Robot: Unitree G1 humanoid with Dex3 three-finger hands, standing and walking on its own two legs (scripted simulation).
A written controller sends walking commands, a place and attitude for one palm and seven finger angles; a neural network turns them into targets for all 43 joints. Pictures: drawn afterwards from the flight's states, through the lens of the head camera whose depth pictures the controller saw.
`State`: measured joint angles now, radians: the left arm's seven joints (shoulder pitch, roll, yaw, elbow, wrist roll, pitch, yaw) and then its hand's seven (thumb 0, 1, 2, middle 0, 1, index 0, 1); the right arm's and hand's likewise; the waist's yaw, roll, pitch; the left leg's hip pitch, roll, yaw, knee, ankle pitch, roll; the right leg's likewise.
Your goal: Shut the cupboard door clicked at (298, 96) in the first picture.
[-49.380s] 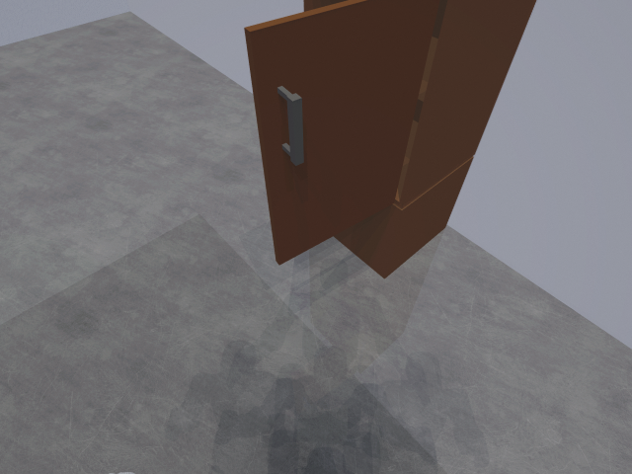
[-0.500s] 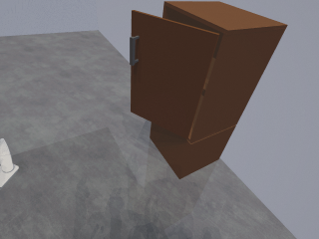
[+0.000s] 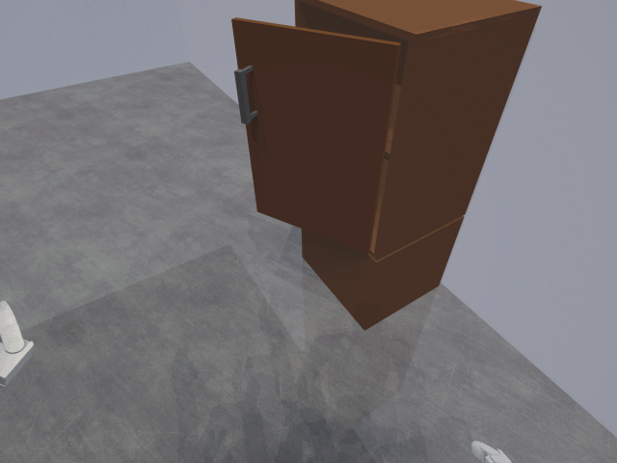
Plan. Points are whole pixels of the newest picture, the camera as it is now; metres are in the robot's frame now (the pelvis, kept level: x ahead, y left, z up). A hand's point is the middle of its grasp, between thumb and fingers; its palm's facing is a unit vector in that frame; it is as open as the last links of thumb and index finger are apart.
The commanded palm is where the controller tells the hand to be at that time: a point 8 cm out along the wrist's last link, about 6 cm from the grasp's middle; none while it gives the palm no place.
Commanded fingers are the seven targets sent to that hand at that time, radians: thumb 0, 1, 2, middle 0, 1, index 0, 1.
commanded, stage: stop stepping back and stand still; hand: left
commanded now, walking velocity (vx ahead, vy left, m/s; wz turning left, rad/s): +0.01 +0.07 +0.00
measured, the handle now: (247, 95) +0.94 +0.23 +0.08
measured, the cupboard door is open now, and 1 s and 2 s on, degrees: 28 28 28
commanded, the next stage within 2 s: let the arm hang, fingers relaxed in 0.66 s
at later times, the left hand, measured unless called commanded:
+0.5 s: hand (45, 303) +0.24 +0.31 +0.15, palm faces +0.38 -0.79 -0.49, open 7.4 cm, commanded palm +0.18 +0.34 +0.18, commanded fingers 0.00 0.90 0.90 -0.20 -0.30 -0.20 -0.30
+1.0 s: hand out of the picture +0.12 +0.23 -0.13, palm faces -0.03 -0.96 -0.26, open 7.4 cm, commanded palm none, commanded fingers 0.00 0.90 0.90 -0.20 -0.30 -0.20 -0.30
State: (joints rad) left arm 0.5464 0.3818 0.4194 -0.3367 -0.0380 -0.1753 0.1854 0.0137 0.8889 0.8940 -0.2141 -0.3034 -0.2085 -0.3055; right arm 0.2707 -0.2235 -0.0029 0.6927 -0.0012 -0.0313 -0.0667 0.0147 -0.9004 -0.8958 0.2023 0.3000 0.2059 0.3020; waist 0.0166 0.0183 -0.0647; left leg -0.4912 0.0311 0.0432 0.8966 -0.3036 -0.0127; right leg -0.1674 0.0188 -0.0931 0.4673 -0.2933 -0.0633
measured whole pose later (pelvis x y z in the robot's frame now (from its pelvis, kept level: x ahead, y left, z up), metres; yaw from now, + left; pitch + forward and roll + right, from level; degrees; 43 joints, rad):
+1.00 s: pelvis +0.00 +0.04 -0.01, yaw +0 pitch +0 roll +0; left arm 0.30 0.22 -0.01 0.62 0.02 0.07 0.00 0.01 0.91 0.89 -0.20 -0.30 -0.19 -0.30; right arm 0.19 -0.29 0.01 0.81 -0.02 0.00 0.01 0.01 -0.91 -0.90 0.20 0.30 0.20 0.30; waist -0.04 0.04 -0.02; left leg -0.35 0.01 0.11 0.55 -0.21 0.05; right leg -0.24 -0.03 -0.07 0.58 -0.35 0.00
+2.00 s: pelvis +0.02 +0.03 +0.00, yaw +0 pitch -1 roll +0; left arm 0.35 0.10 0.01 1.16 0.01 -0.01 0.04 0.01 0.91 0.89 -0.20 -0.30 -0.19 -0.30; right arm 0.33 -0.11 0.00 1.14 -0.02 0.00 -0.04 0.01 -0.91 -0.90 0.20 0.30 0.20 0.30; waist -0.02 -0.01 0.02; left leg -0.21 0.02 0.11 0.40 -0.17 0.03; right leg -0.09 -0.01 -0.07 0.39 -0.28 -0.01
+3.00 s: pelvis +0.03 +0.06 -0.02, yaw +12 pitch +0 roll -1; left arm 0.22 0.20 0.08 0.99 0.02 0.05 0.04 0.01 0.91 0.89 -0.20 -0.30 -0.20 -0.30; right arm 0.24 -0.18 -0.06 0.99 -0.03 0.03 -0.01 0.01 -0.91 -0.90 0.20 0.30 0.20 0.30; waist -0.03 -0.05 0.11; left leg -0.37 -0.01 0.08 0.70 -0.32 0.07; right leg -0.32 -0.09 -0.11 0.99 -0.57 0.02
